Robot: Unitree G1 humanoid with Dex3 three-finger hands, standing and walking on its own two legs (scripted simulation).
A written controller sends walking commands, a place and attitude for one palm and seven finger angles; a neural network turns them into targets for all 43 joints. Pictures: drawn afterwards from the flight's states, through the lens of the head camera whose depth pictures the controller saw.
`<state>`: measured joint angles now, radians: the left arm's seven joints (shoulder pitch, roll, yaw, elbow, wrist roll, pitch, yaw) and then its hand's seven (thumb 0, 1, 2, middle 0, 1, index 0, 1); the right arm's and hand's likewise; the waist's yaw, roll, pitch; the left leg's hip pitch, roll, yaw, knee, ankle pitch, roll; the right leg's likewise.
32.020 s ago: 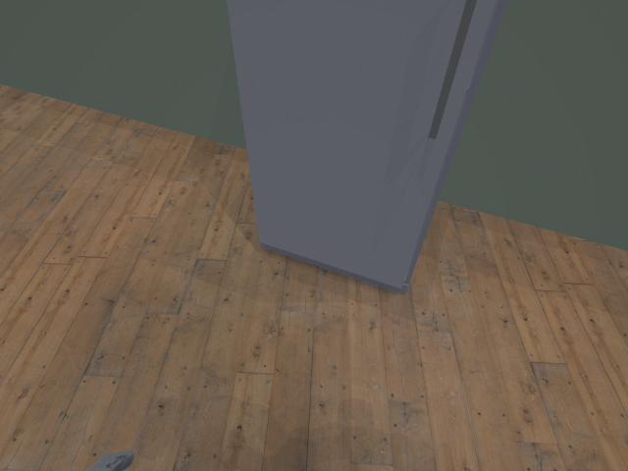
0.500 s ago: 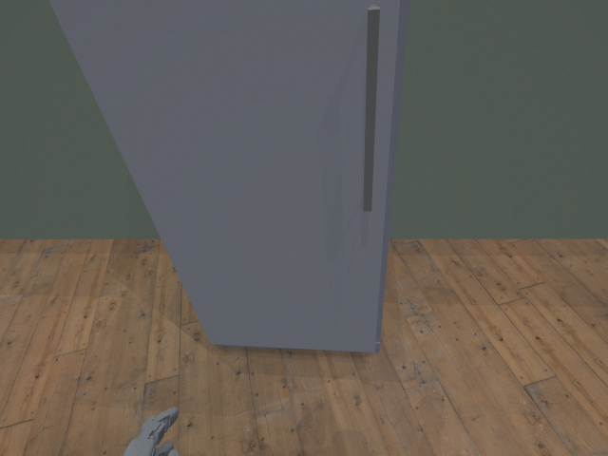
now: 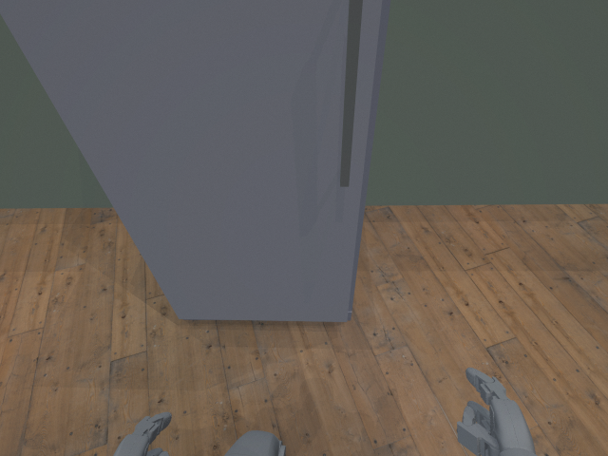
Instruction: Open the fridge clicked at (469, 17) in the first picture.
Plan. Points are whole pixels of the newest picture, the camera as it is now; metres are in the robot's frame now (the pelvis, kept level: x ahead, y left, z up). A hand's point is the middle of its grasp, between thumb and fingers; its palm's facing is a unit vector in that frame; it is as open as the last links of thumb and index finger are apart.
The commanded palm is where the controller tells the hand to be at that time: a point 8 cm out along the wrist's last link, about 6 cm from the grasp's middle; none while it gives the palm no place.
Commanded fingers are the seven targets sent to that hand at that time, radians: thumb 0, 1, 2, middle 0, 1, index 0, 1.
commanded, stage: let the arm hang, fingers relaxed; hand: right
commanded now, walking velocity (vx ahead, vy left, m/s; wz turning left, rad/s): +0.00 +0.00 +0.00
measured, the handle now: (349, 90) +0.63 +0.00 +0.18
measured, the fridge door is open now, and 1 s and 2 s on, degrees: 1 1 1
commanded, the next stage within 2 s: look to check the result in 0.92 s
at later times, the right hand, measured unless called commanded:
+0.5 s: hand out of the picture +0.09 -0.19 -0.16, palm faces +0.02 +0.97 -0.25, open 7.3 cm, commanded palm none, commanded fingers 0.00 -0.90 -0.90 0.20 0.30 0.20 0.30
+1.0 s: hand out of the picture +0.08 -0.13 -0.17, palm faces +0.04 +0.98 -0.19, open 7.3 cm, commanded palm none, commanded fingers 0.00 -0.90 -0.90 0.20 0.30 0.20 0.30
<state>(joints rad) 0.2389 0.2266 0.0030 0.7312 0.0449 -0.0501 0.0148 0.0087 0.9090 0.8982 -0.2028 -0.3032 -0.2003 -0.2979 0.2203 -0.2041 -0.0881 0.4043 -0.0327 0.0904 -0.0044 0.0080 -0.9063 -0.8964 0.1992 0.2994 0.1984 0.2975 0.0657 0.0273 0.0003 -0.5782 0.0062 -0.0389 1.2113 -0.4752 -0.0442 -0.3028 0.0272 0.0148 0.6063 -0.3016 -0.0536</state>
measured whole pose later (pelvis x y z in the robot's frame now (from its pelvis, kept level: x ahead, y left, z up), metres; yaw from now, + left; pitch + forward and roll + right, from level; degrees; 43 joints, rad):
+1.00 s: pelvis +0.07 +0.04 +0.01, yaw +1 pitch -1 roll +0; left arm 0.28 0.13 0.01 1.10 0.01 -0.01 0.05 0.00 0.92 0.90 -0.20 -0.30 -0.20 -0.30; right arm 0.25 -0.15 -0.02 1.12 -0.01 0.01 -0.03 0.01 -0.93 -0.90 0.20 0.30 0.20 0.30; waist 0.00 -0.01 0.04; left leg -0.20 0.00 -0.02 0.48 -0.26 -0.01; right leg -0.09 0.00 -0.01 0.46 -0.35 -0.02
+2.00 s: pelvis +0.09 +0.06 +0.00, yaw +1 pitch +0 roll +1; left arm 0.37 0.13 0.04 1.12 0.01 0.01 0.05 0.00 0.91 0.90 -0.20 -0.30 -0.20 -0.30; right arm 0.30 -0.13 -0.05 1.11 -0.02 -0.02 -0.02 0.00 -0.91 -0.90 0.20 0.30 0.20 0.30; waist 0.01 -0.03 0.06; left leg -0.21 -0.03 0.02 0.55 -0.33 0.02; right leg -0.16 -0.04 -0.03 0.65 -0.47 -0.02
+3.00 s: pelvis +0.06 +0.05 +0.01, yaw +1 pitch -2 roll +0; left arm 0.29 0.22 0.03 1.05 0.02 -0.03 0.03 0.01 0.91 0.90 -0.20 -0.30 -0.20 -0.30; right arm 0.25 -0.21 -0.02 1.06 -0.02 -0.02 -0.02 0.00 -0.90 -0.89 0.21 0.30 0.21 0.30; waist 0.02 -0.02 0.04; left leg -0.20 0.01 0.01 0.49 -0.25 0.01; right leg -0.19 0.00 -0.05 0.47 -0.24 -0.02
